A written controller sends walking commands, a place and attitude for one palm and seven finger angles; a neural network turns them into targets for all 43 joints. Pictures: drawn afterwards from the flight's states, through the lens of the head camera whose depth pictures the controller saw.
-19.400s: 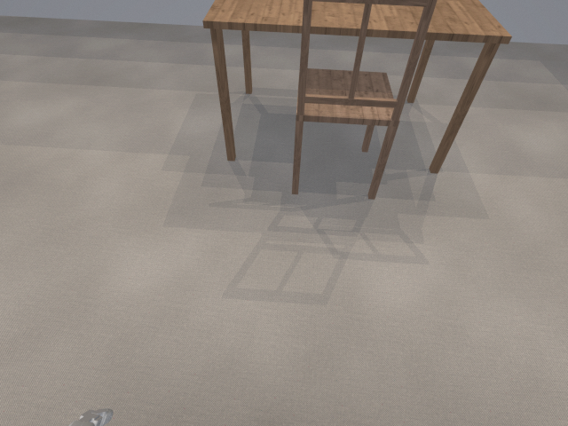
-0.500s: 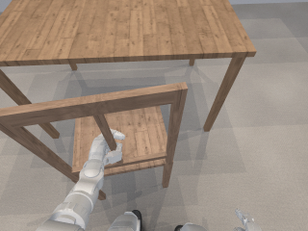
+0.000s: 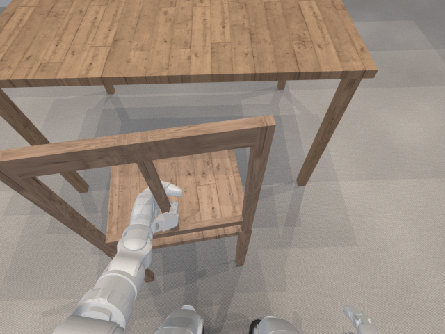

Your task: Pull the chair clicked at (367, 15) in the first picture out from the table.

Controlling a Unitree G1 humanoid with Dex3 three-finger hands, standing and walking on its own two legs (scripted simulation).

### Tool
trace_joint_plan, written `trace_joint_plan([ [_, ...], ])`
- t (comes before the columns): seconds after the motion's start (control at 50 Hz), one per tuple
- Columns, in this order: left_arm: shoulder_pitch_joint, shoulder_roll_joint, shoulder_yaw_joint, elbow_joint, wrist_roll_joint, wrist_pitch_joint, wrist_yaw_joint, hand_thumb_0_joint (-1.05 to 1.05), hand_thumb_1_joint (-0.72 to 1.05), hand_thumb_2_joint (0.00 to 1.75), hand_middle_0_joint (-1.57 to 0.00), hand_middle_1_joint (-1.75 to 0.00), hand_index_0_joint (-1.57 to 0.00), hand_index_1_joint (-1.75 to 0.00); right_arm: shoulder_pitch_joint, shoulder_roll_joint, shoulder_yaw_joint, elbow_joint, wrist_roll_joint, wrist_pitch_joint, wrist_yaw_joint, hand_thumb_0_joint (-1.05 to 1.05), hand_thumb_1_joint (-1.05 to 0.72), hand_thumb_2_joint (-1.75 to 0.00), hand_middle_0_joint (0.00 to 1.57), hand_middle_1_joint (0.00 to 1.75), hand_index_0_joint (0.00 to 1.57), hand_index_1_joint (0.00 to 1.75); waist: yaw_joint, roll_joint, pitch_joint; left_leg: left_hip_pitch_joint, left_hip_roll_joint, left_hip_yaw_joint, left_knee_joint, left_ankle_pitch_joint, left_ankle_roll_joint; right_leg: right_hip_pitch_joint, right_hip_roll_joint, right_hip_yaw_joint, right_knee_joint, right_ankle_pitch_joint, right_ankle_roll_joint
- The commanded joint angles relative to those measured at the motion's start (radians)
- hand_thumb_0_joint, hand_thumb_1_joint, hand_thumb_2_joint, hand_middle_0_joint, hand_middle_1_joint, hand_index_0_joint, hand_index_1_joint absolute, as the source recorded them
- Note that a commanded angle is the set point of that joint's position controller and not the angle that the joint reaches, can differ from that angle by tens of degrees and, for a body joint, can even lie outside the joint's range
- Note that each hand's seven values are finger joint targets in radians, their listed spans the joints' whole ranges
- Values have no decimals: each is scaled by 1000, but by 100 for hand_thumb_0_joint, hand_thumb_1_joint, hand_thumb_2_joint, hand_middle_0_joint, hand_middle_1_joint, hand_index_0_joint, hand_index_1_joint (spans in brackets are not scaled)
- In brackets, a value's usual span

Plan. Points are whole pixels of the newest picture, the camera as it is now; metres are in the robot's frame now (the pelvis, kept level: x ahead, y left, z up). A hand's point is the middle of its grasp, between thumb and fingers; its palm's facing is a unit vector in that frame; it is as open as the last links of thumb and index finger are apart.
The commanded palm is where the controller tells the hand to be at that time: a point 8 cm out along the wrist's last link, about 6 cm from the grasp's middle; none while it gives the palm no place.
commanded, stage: step backward, pulling the chair out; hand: left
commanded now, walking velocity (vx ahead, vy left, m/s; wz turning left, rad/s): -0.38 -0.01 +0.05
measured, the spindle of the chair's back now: (162, 201) +0.37 +0.13 -0.05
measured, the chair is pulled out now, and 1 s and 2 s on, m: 0.18 0.29 0.51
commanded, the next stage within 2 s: none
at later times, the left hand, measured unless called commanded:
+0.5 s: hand (166, 233) +0.30 +0.12 -0.06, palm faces -0.07 -0.98 -0.16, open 5.2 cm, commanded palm +0.28 +0.17 -0.05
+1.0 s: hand (159, 272) +0.23 +0.12 -0.06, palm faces -0.06 -0.99 -0.16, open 5.1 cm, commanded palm +0.20 +0.17 -0.06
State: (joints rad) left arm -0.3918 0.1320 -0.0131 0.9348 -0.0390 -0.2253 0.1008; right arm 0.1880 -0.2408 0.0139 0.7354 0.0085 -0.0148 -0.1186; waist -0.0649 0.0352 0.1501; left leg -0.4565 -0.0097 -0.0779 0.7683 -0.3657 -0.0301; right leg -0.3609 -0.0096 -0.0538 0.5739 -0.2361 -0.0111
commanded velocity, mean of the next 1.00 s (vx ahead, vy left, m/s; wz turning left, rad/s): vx -0.38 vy -0.02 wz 0.02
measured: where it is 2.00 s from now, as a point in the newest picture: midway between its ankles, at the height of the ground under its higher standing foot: outside the picture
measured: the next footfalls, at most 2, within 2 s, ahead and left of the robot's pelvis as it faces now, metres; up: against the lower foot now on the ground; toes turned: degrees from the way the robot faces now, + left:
left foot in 0.04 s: +0.03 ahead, +0.14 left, +0.00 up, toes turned -1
right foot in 0.68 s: -0.05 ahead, -0.12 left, +0.00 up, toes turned -2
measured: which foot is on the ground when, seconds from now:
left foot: up 0.00-0.02, down 0.04-0.78, up 0.80-0.94, down 0.96-1.00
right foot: down 0.00-0.52, up 0.54-0.66, down 0.68-1.00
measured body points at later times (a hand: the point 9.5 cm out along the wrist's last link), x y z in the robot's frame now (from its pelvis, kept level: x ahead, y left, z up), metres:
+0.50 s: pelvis -0.05 +0.02 +0.00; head +0.05 +0.02 +0.44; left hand +0.30 +0.17 -0.05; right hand +0.07 -0.24 -0.13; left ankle -0.03 +0.14 -0.73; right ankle +0.02 -0.12 -0.73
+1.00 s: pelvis -0.13 +0.02 +0.00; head -0.03 +0.01 +0.44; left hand +0.23 +0.17 -0.04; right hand -0.02 -0.26 -0.12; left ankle -0.12 +0.15 -0.73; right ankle -0.09 -0.12 -0.73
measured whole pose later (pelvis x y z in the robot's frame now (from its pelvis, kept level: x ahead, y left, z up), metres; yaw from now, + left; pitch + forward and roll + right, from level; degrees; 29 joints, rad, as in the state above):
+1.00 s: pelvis -0.13 +0.02 +0.00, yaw +1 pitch +2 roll -1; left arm -0.40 0.14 -0.02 0.81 -0.03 -0.17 0.09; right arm 0.16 -0.28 -0.01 0.68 0.01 0.06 -0.13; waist -0.09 0.02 0.19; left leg -0.34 0.02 -0.06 0.58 -0.28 -0.02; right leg -0.36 -0.04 -0.05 0.54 -0.22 0.04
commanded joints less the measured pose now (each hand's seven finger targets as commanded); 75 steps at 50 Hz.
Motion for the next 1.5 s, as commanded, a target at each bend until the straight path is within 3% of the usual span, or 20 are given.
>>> trace_joint_plan([
  [0.0, -235, 168, 20, -193, 9, -19, 2, 0, 90, 90, -50, -145, -50, -145, 5, -135, -42, -102, 3, -21, -27, 0, -90, -90, 20, 30, 20, 30, 39, -139, -409, 118, 102, -49, -254, 322, 16, 341, -230, 118, -20, 662, -49],
  [0.14, -238, 79, -32, -303, 25, -32, -25, 0, 90, 90, -50, -145, -50, -145, 20, -120, -59, -156, -21, 26, 16, 0, -90, -90, 20, 30, 20, 30, 33, 147, -492, 372, 274, -167, -282, 966, 121, 151, -39, 54, 57, 26, -3],
  [0.22, -203, 90, -27, -338, 32, -44, -22, 0, 90, 90, -50, -145, -50, -145, 32, -113, -59, -171, -16, 23, 30, 0, -90, -90, 20, 30, 20, 30, 23, 105, -477, 325, 242, -123, -211, 897, 93, 234, -63, 72, -68, 297, -13],
  [0.32, -148, 174, 33, -335, 16, -49, -7, 0, 90, 90, -50, -145, -50, -145, -11, -100, -58, -193, 7, 25, -2, 0, -90, -90, 20, 30, 20, 30, 28, -109, -508, 103, 51, 2, 10, -6, -13, 327, -312, 222, -141, 688, -126],
  [0.38, -146, 185, 46, -325, 19, -10, -2, 0, 90, 90, -50, -145, -50, -145, -31, -114, -44, -177, -1, 29, -11, 0, -90, -90, 20, 30, 20, 30, 36, -155, -464, 67, 52, -42, 20, -76, -3, 290, -326, 184, -134, 594, -125],
  [0.46, -170, 117, -11, -373, 4, 4, -11, 0, 90, 90, -50, -145, -50, -145, -18, -141, -50, -187, 1, 48, -25, 0, -90, -90, 20, 30, 20, 30, 25, -98, -447, 196, 167, -88, -328, 468, 51, 262, -135, 56, -39, 416, 1],
  [0.52, -222, 84, -40, -416, 14, -9, -23, 0, 90, 90, -50, -145, -50, -145, -39, -104, -40, -194, -25, 59, 0, 0, -90, -90, 20, 30, 20, 30, 38, 245, -423, 224, 310, -203, -392, 709, 146, 122, -37, 35, 186, -111, 14],
  [0.62, -265, 78, -39, -346, 30, -35, -20, 0, 90, 90, -50, -145, -50, -145, 55, -116, -64, -136, -21, 22, 37, 0, -90, -90, 20, 30, 20, 30, 14, 137, -468, 553, 294, -158, -201, 1121, 132, 45, -21, 49, -74, -19, 2],
  [0.68, -261, 138, 3, -313, 49, -57, -21, 0, 90, 90, -50, -145, -50, -145, 41, -115, -62, -129, -21, 16, 38, 0, -90, -90, 20, 30, 20, 30, 17, 159, -462, 446, 256, -107, -175, 994, 94, 163, -58, 67, -149, 241, -7],
  [0.74, -227, 200, 59, -305, 21, -71, -9, 0, 90, 90, -50, -145, -50, -145, 34, -113, -74, -163, 9, 19, 11, 0, -90, -90, 20, 30, 20, 30, 6, -96, -554, 223, 140, 19, -104, 518, 5, 432, -196, 149, -102, 798, -57],
  [0.78, -160, 233, 85, -277, 17, -64, -8, 0, 90, 90, -50, -145, -50, -145, -21, -111, -63, -178, 12, 19, -4, 0, -90, -90, 20, 30, 20, 30, 42, -77, -509, 79, 64, -2, 20, -3, -10, 393, -329, 216, -118, 837, -126],
  [0.82, -143, 208, 80, -274, 19, -41, -6, 0, 90, 90, -50, -145, -50, -145, -41, -107, -50, -174, 3, 21, -7, 0, -90, -90, 20, 30, 20, 30, 48, -113, -473, 45, 61, -45, 40, -63, -9, 357, -344, 198, -104, 770, -135],
  [0.94, -169, 131, 4, -334, 0, -10, -11, 0, 90, 90, -50, -145, -50, -145, -4, -145, -62, -188, 7, 48, -22, 0, -90, -90, 20, 30, 20, 30, 29, -114, -449, 221, 179, -53, -290, 556, 42, 313, -160, 83, -37, 557, -7],
  [1.04, -187, 88, -14, -388, 17, -14, -26, 0, 90, 90, -50, -145, -50, -145, 2, -112, -61, -187, -28, 51, 28, 0, -90, -90, 20, 30, 20, 30, 42, 247, -453, 363, 327, -173, -323, 952, 158, 79, -30, 48, 155, -213, -2],
  [1.1, -192, 89, -18, -365, 17, -24, -24, 0, 90, 90, -50, -145, -50, -145, 47, -118, -69, -164, -16, 31, 45, 0, -90, -90, 20, 30, 20, 30, 23, 174, -457, 506, 318, -155, -232, 1077, 151, 66, -20, 48, -23, -75, 3],
  [1.16, -214, 124, 0, -334, 33, -40, -21, 0, 90, 90, -50, -145, -50, -145, 39, -117, -67, -151, -13, 21, 48, 0, -90, -90, 20, 30, 20, 30, 23, 198, -461, 448, 275, -106, -186, 947, 114, 160, -43, 57, -156, 135, -4],
  [1.24, -220, 217, 64, -295, 19, -56, -9, 0, 90, 90, -50, -145, -50, -145, 13, -116, -76, -170, 13, 21, 8, 0, -90, -90, 20, 30, 20, 30, 15, -146, -505, 160, 85, 41, -11, 134, -11, 342, -281, 202, -141, 713, -96],
  [1.3, -162, 214, 82, -244, 24, -29, -1, 0, 90, 90, -50, -145, -50, -145, -39, -107, -50, -152, 0, 17, -4, 0, -90, -90, 20, 30, 20, 30, 50, -104, -448, 57, 60, -50, 78, -87, -9, 291, -350, 202, -122, 661, -143],
  [1.4, -193, 165, 37, -250, 4, -11, -1, 0, 90, 90, -50, -145, -50, -145, 1, -138, -53, -142, 2, 22, -25, 0, -90, -90, 20, 30, 20, 30, 40, -140, -421, 198, 151, -46, -306, 379, 30, 270, -200, 92, -35, 503, -29],
  [1.48, -284, 106, -18, -355, 19, -31, -21, 0, 90, 90, -50, -145, -50, -145, -12, -118, -55, -166, -20, 36, 2, 0, -90, -90, 20, 30, 20, 30, 38, 223, -445, 280, 306, -163, -347, 815, 132, 152, -61, 48, 142, -24, 13],
])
